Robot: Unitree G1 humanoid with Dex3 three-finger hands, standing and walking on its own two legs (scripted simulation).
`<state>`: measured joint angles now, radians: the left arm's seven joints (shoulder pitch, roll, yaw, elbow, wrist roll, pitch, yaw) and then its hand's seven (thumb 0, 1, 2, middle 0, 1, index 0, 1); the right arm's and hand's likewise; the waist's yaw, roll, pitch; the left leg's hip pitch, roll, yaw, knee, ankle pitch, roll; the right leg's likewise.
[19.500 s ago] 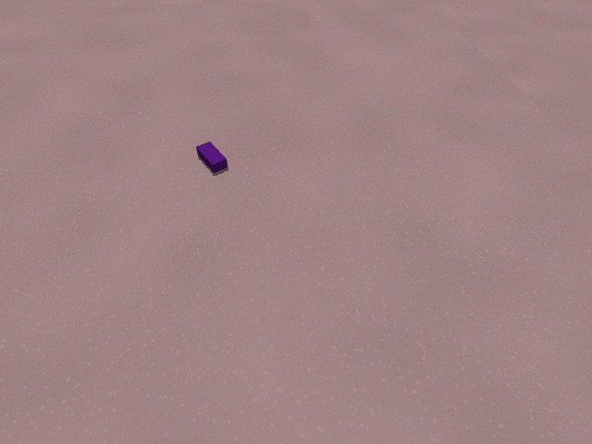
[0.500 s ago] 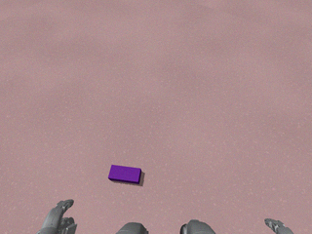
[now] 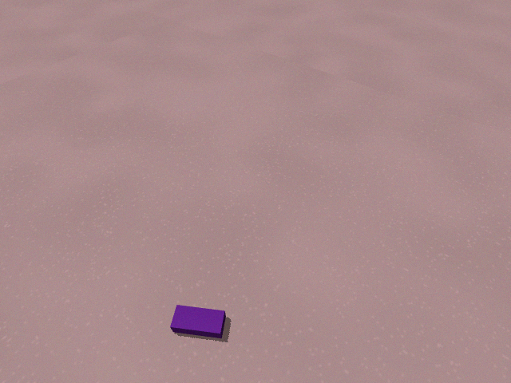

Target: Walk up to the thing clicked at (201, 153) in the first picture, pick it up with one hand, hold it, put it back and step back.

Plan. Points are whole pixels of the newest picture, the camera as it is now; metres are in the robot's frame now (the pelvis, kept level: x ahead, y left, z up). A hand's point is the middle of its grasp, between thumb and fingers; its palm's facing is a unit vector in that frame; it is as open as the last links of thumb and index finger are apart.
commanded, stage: walk up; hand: left
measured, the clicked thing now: (198, 321) +0.46 +0.26 -0.74
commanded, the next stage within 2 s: stand in 0.40 s
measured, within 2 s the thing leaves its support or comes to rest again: neither
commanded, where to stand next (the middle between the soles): +0.07 -0.02 m, yaw -4 degrees
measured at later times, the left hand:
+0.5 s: hand out of the picture +0.12 +0.24 -0.14, palm faces -0.06 -0.94 -0.34, open 7.4 cm
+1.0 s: hand out of the picture +0.09 +0.24 -0.14, palm faces -0.02 -0.94 -0.35, open 7.4 cm
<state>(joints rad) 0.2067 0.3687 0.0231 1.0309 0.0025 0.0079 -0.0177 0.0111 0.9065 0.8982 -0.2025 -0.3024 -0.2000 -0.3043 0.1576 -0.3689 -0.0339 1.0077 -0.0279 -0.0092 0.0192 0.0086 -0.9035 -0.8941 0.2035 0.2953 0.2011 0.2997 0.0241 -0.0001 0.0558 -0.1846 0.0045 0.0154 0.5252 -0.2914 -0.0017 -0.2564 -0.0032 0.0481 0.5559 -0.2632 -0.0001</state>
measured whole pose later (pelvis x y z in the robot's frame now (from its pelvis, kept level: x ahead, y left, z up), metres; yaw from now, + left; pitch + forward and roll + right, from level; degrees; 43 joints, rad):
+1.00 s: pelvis +0.01 -0.01 +0.01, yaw +0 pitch -2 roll +0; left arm 0.09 0.35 0.00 1.16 0.00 -0.01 -0.01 0.01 0.91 0.90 -0.20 -0.30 -0.20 -0.30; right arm 0.11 -0.35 0.00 1.14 -0.01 -0.01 0.01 0.01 -0.90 -0.89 0.20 0.30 0.20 0.30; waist 0.00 0.02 0.05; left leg -0.08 0.03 0.00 0.31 -0.20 -0.03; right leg -0.14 0.02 0.04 0.32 -0.15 0.00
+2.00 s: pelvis +0.01 -0.01 +0.02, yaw +1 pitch -2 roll +0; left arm 0.11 0.35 -0.01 1.14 0.00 -0.01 -0.01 0.01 0.91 0.90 -0.20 -0.30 -0.20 -0.30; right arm 0.13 -0.35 0.00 1.13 -0.01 -0.01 0.01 0.01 -0.90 -0.89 0.20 0.30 0.20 0.30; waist 0.00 0.01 0.04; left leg -0.08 0.02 0.00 0.32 -0.20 -0.02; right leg -0.13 0.01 0.03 0.32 -0.15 0.00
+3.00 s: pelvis +0.02 -0.01 +0.02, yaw +1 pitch -2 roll +0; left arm 0.11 0.35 -0.01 1.13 0.00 -0.01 -0.01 0.01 0.91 0.90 -0.20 -0.30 -0.20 -0.30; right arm 0.12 -0.35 0.00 1.12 -0.01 -0.01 0.01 0.01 -0.90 -0.89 0.20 0.30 0.20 0.30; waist 0.00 0.01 0.04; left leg -0.07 0.02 -0.01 0.31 -0.20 -0.02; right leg -0.13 0.00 0.02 0.32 -0.16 0.00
